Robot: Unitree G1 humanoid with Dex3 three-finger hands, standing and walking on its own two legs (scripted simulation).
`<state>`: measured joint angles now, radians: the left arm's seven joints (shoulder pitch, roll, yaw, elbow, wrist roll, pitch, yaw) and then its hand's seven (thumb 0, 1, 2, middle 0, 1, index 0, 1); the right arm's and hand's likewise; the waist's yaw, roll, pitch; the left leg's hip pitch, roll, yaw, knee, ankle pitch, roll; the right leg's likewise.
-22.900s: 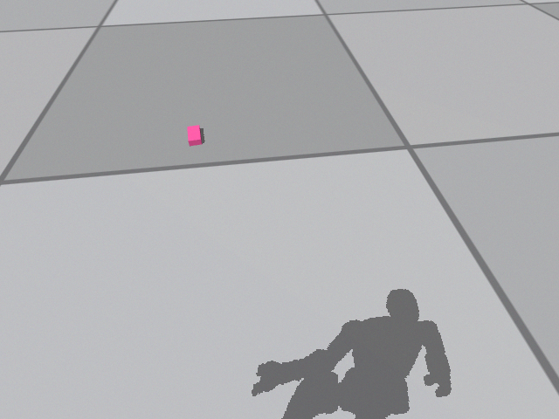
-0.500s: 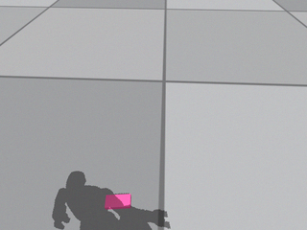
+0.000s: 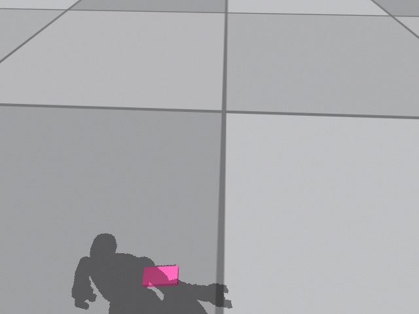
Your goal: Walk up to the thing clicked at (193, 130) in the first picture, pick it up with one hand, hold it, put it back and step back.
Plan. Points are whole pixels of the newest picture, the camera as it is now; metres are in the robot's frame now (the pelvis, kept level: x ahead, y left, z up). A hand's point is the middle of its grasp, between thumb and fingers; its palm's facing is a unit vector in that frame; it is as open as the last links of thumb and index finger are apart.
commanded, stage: stand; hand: left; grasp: from above
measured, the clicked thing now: (161, 276) +0.44 +0.25 -0.76
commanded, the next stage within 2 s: rise first in 0.38 s
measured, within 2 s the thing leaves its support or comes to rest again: neither
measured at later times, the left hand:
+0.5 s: hand out of the picture +0.06 +0.25 -0.16, palm faces -0.03 -0.94 -0.35, open 7.4 cm
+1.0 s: hand out of the picture +0.13 +0.26 -0.20, palm faces -0.08 -0.91 -0.41, open 13.3 cm
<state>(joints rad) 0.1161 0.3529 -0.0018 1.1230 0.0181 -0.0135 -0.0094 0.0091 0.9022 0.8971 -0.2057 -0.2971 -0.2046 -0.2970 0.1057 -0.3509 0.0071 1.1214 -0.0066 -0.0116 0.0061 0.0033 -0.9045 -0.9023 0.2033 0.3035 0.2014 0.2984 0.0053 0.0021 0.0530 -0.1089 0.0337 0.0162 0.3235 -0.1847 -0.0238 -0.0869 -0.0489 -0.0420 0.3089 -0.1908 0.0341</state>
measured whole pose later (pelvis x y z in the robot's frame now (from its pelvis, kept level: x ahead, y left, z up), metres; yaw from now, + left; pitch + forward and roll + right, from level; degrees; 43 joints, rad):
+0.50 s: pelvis +0.00 +0.00 +0.00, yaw +0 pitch -2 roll +0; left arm 0.12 0.35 0.00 1.13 0.02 -0.01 -0.01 0.01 0.90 0.90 -0.20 -0.30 -0.20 -0.30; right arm 0.12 -0.35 0.01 1.13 -0.01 -0.01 0.01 0.00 -0.90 -0.90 0.20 0.30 0.20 0.30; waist 0.01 0.00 0.05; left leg -0.11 0.03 0.01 0.32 -0.18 -0.02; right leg -0.09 -0.05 -0.05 0.31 -0.19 0.03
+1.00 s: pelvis -0.02 +0.00 -0.05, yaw -1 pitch +12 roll -1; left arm 0.08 0.32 0.17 0.80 0.18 0.14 -0.01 0.01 -0.35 1.01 -0.05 -1.04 -0.06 -1.03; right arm 0.25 -0.25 -0.04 0.66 0.02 -0.08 -0.01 0.01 -0.88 -0.89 0.20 0.30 0.20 0.30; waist -0.03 0.00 -0.05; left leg -0.68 0.05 0.01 0.88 -0.41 -0.02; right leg -0.65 -0.04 -0.02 0.85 -0.41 0.03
